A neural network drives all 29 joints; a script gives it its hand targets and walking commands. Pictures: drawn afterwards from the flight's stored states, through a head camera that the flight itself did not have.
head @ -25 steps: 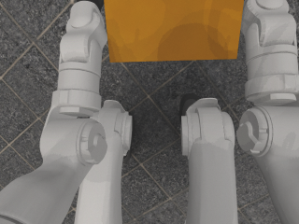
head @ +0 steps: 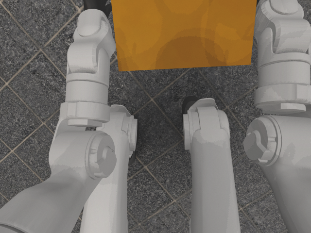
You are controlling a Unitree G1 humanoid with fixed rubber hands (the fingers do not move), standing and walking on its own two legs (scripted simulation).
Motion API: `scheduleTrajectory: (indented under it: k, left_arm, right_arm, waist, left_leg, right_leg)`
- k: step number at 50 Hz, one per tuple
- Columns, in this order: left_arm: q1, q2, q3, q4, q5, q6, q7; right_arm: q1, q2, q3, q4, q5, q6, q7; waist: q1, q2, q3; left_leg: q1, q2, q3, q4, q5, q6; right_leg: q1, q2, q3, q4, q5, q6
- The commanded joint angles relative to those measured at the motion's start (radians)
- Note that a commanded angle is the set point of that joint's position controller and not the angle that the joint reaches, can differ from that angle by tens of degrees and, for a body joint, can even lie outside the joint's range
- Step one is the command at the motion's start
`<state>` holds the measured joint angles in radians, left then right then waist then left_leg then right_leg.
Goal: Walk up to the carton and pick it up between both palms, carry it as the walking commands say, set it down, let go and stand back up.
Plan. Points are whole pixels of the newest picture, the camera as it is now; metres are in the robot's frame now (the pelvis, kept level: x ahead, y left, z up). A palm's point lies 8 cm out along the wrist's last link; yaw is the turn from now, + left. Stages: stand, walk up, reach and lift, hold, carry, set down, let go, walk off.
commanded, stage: reach and lift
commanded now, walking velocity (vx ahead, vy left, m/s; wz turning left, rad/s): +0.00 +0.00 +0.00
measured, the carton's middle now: (178, 15) +0.52 -0.07 -0.20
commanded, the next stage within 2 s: none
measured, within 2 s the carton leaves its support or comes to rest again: neither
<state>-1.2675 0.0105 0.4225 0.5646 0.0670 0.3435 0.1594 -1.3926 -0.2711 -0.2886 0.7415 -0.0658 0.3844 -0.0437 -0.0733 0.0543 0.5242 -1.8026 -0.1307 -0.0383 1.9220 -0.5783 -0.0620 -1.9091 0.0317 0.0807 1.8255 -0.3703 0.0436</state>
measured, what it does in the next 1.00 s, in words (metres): rises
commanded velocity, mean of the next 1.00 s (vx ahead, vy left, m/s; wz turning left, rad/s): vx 0.00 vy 0.00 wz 0.00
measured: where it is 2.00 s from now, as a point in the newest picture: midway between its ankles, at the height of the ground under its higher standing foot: (159, 140)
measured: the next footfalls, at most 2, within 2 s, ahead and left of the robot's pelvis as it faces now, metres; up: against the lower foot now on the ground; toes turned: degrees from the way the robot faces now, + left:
none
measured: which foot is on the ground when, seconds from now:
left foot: down 0.00-1.00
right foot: down 0.00-1.00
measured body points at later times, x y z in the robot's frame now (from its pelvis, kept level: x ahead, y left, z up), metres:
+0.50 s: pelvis +0.01 +0.00 +0.05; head +0.34 -0.05 +0.33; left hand +0.52 +0.09 -0.08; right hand +0.52 -0.21 -0.08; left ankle +0.12 +0.13 -0.43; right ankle +0.18 -0.13 -0.43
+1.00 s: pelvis +0.00 +0.00 +0.10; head +0.31 -0.05 +0.42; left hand +0.51 +0.09 +0.00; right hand +0.52 -0.21 +0.00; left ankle +0.12 +0.13 -0.43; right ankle +0.18 -0.13 -0.43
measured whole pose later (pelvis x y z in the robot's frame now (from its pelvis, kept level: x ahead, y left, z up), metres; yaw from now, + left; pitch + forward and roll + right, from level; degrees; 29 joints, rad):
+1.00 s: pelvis +0.00 +0.00 +0.10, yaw -2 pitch +17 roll +2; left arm -1.09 -0.03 0.44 0.47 0.09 0.40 0.11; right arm -1.23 -0.17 -0.30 0.64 -0.10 0.44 -0.06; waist -0.06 0.04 0.52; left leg -1.35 -0.10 -0.05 1.58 -0.53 -0.05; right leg -1.46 0.04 0.09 1.50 -0.34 0.04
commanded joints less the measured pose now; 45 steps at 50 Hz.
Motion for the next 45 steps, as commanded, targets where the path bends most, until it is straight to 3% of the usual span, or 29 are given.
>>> scheduleTrajectory:
  k: [1, 2, 3, 4, 5, 6, 8, 9, 11, 12, 14, 16, 19, 20, 21, 22, 23, 24, 27, 29, 30, 31, 34, 38, 40, 42, 43, 44, 45]
  left_arm:
    - [-0.897, -0.948, -0.703, -0.234, -0.203, -0.012, -0.254]
    - [-0.915, -0.950, -0.751, -0.317, -0.224, -0.003, -0.246]
    - [-0.899, -0.921, -0.705, -0.273, -0.233, 0.007, -0.261]
    - [-0.868, -0.900, -0.709, -0.244, -0.220, 0.014, -0.264]
    - [-0.817, -0.898, -0.688, -0.240, -0.213, 0.022, -0.262]
    - [-0.770, -0.891, -0.621, -0.073, -0.154, 0.031, -0.274]
    - [-0.854, -0.903, -0.659, -0.178, -0.186, 0.002, -0.296]
    - [-0.798, -0.958, -0.637, -0.098, -0.169, 0.015, -0.301]
    - [-0.742, -0.982, -0.667, -0.053, -0.148, 0.011, -0.302]
    - [-0.789, -1.007, -0.676, -0.098, -0.162, 0.000, -0.300]
    - [-0.798, -0.980, -0.624, -0.115, -0.142, -0.005, -0.309]
    - [-0.701, -1.000, -0.677, -0.097, -0.146, -0.019, -0.303]
    - [-0.735, -1.018, -0.716, -0.129, -0.154, -0.011, -0.294]
    - [-0.745, -0.992, -0.694, -0.125, -0.131, -0.009, -0.302]
    - [-0.755, -1.001, -0.753, -0.243, -0.167, -0.017, -0.293]
    - [-0.737, -0.977, -0.761, -0.210, -0.158, -0.016, -0.282]
    - [-0.762, -0.995, -0.789, -0.298, -0.194, -0.010, -0.278]
    - [-0.734, -0.972, -0.784, -0.290, -0.177, 0.003, -0.267]
    - [-0.753, -0.933, -0.817, -0.399, -0.223, 0.008, -0.255]
    - [-0.754, -1.000, -0.832, -0.342, -0.242, 0.027, -0.250]
    - [-0.683, -0.980, -0.737, -0.124, -0.182, 0.047, -0.255]
    - [-0.619, -0.999, -0.717, -0.085, -0.157, 0.042, -0.268]
    - [-0.702, -1.018, -0.720, -0.171, -0.167, 0.025, -0.292]
    - [-0.672, -1.043, -0.670, -0.046, -0.126, 0.028, -0.312]
    - [-0.727, -1.078, -0.725, -0.159, -0.161, 0.020, -0.315]
    - [-0.735, -1.089, -0.772, -0.215, -0.180, 0.017, -0.309]
    - [-0.711, -1.055, -0.716, -0.132, -0.150, 0.026, -0.316]
    - [-0.777, -1.083, -0.796, -0.271, -0.194, 0.023, -0.308]
    - [-0.752, -1.030, -0.717, -0.132, -0.149, 0.041, -0.314]
  right_arm:
    - [-0.651, 1.134, 0.556, -0.234, 0.208, -0.018, 0.239]
    - [-0.667, 1.180, 0.579, -0.338, 0.209, -0.016, 0.221]
    - [-0.713, 1.131, 0.603, -0.395, 0.226, -0.010, 0.206]
    - [-0.685, 1.155, 0.594, -0.370, 0.217, -0.004, 0.203]
    - [-0.750, 1.159, 0.635, -0.431, 0.245, 0.002, 0.188]
    - [-0.681, 1.162, 0.591, -0.261, 0.212, 0.014, 0.190]
    - [-0.594, 1.209, 0.560, -0.233, 0.170, 0.007, 0.186]
    - [-0.583, 1.186, 0.546, -0.199, 0.155, 0.008, 0.192]
    - [-0.508, 1.187, 0.525, -0.159, 0.132, -0.017, 0.203]
    - [-0.493, 1.238, 0.498, -0.124, 0.108, -0.013, 0.212]
    - [-0.435, 1.255, 0.480, -0.036, 0.100, 0.001, 0.222]
    - [-0.484, 1.277, 0.523, -0.146, 0.134, -0.033, 0.237]
    - [-0.465, 1.276, 0.536, -0.139, 0.146, -0.022, 0.242]
    - [-0.482, 1.276, 0.531, -0.109, 0.157, -0.025, 0.246]
    - [-0.476, 1.245, 0.565, -0.227, 0.139, -0.022, 0.241]
    - [-0.518, 1.230, 0.580, -0.237, 0.185, -0.032, 0.240]
    - [-0.520, 1.208, 0.606, -0.373, 0.187, -0.025, 0.226]
    - [-0.501, 1.205, 0.603, -0.333, 0.194, -0.017, 0.219]
    - [-0.581, 1.197, 0.681, -0.513, 0.249, -0.006, 0.195]
    - [-0.574, 1.149, 0.651, -0.492, 0.218, 0.002, 0.187]
    - [-0.558, 1.154, 0.604, -0.267, 0.202, 0.016, 0.189]
    - [-0.507, 1.189, 0.589, -0.218, 0.150, 0.021, 0.201]
    - [-0.463, 1.263, 0.575, -0.194, 0.125, 0.018, 0.215]
    - [-0.414, 1.285, 0.500, -0.080, 0.093, 0.017, 0.228]
    - [-0.488, 1.295, 0.553, -0.224, 0.132, -0.002, 0.234]
    - [-0.501, 1.331, 0.582, -0.251, 0.170, -0.008, 0.241]
    - [-0.473, 1.344, 0.557, -0.163, 0.156, 0.006, 0.243]
    - [-0.509, 1.320, 0.604, -0.276, 0.182, 0.004, 0.239]
    - [-0.507, 1.277, 0.546, -0.145, 0.163, 0.021, 0.241]
  waist:
    - [-0.032, -0.054, -2.400]
    - [-0.040, -0.104, -2.553]
    - [0.000, -0.116, -2.529]
    - [-0.032, -0.176, -2.438]
    - [0.031, -0.167, -2.485]
    - [0.048, -0.167, -2.241]
    - [0.004, -0.195, -2.264]
    - [-0.003, -0.168, -2.165]
    - [0.031, -0.084, -2.125]
    - [-0.023, -0.120, -2.173]
    - [0.006, -0.122, -2.081]
    - [0.060, -0.090, -2.220]
    - [0.023, -0.049, -2.244]
    - [0.056, -0.023, -2.192]
    - [0.022, -0.065, -2.377]
    - [0.048, -0.028, -2.335]
    - [0.008, -0.041, -2.526]
    - [0.007, -0.047, -2.486]
    - [0.047, -0.075, -2.591]
    - [-0.020, -0.075, -2.546]
    - [0.017, -0.059, -2.194]
    - [0.023, -0.102, -2.119]
    - [-0.016, -0.125, -2.198]
    - [0.025, -0.079, -2.052]
    - [0.006, -0.052, -2.263]
    - [0.038, -0.030, -2.326]
    - [0.034, -0.053, -2.193]
    - [-0.004, -0.041, -2.420]
    - [0.030, -0.024, -2.175]
  left_leg:
    - [0.415, -0.063, 0.134, -0.222, 0.174, 0.040]
    - [0.498, -0.080, 0.111, -0.239, 0.231, 0.053]
    - [0.427, -0.082, 0.139, -0.225, 0.207, 0.056]
    - [0.404, -0.073, 0.126, -0.231, 0.176, 0.060]
    - [0.386, -0.080, 0.143, -0.235, 0.158, 0.065]
    - [0.226, -0.072, 0.144, -0.249, 0.075, 0.059]
    - [0.266, -0.060, 0.142, -0.247, 0.096, 0.059]
    - [0.236, -0.062, 0.114, -0.289, 0.051, 0.057]
    - [0.303, -0.056, 0.113, -0.336, 0.079, 0.047]
    - [0.329, -0.050, 0.099, -0.328, 0.092, 0.040]
    - [0.290, -0.050, 0.100, -0.351, 0.049, 0.051]
    - [0.407, -0.050, 0.117, -0.344, 0.153, 0.042]
    - [0.482, -0.048, 0.104, -0.372, 0.183, 0.036]
    - [0.447, -0.053, 0.090, -0.394, 0.159, 0.042]
    - [0.534, -0.060, 0.096, -0.373, 0.220, 0.036]
    - [0.539, -0.059, 0.102, -0.368, 0.243, 0.033]
    - [0.658, -0.068, 0.083, -0.375, 0.312, 0.037]
    - [0.604, -0.066, 0.087, -0.380, 0.304, 0.035]
    - [0.669, -0.071, 0.103, -0.380, 0.334, 0.045]
    - [0.719, -0.077, 0.072, -0.417, 0.298, 0.035]
    - [0.549, -0.048, 0.071, -0.458, 0.116, 0.041]
    - [0.522, -0.053, 0.077, -0.467, 0.090, 0.038]
    - [0.541, -0.047, 0.085, -0.471, 0.062, 0.042]
    - [0.496, -0.053, 0.097, -0.518, 0.026, 0.041]
    - [0.610, -0.056, 0.070, -0.517, 0.117, 0.037]
    - [0.686, -0.056, 0.070, -0.546, 0.174, 0.037]
    - [0.627, -0.053, 0.079, -0.560, 0.098, 0.047]
    - [0.761, -0.054, 0.063, -0.553, 0.136, 0.043]
    - [0.613, -0.049, 0.078, -0.558, 0.047, 0.042]
  right_leg:
    - [0.987, 0.082, -0.156, -0.102, 0.197, -0.007]
    - [1.073, 0.096, -0.169, -0.100, 0.280, -0.006]
    - [1.143, 0.089, -0.129, -0.128, 0.252, -0.004]
    - [1.119, 0.091, -0.142, -0.140, 0.233, 0.005]
    - [1.236, 0.087, -0.099, -0.150, 0.208, 0.016]
    - [1.134, 0.069, -0.077, -0.177, 0.098, 0.022]
    - [1.149, 0.081, -0.082, -0.196, 0.092, 0.015]
    - [1.070, 0.081, -0.112, -0.183, 0.065, 0.006]
    - [1.004, 0.088, -0.129, -0.197, 0.104, -0.013]
    - [1.006, 0.095, -0.147, -0.197, 0.140, -0.017]
    - [0.995, 0.091, -0.122, -0.231, 0.064, -0.015]
    - [1.022, 0.097, -0.125, -0.219, 0.173, -0.021]
    - [0.994, 0.098, -0.137, -0.231, 0.199, -0.021]
    - [0.943, 0.093, -0.152, -0.225, 0.176, -0.010]
    - [1.055, 0.105, -0.140, -0.232, 0.221, -0.021]
    - [1.026, 0.100, -0.143, -0.220, 0.248, -0.014]
    - [1.148, 0.112, -0.151, -0.215, 0.325, -0.012]
    - [1.152, 0.106, -0.152, -0.229, 0.327, -0.001]
    - [1.302, 0.107, -0.104, -0.263, 0.359, -0.001]
    - [1.249, 0.098, -0.132, -0.270, 0.295, -0.008]
    - [1.107, 0.089, -0.141, -0.293, 0.092, 0.000]
    - [1.077, 0.080, -0.139, -0.317, 0.064, -0.003]
    - [1.162, 0.092, -0.129, -0.357, 0.054, -0.007]
    - [1.100, 0.093, -0.129, -0.379, 0.029, -0.017]
    - [1.163, 0.095, -0.133, -0.368, 0.122, -0.025]
    - [1.214, 0.109, -0.136, -0.367, 0.191, -0.019]
    - [1.152, 0.101, -0.126, -0.416, 0.096, -0.014]
    - [1.244, 0.113, -0.147, -0.391, 0.140, -0.016]
    - [1.147, 0.095, -0.124, -0.420, 0.018, -0.023]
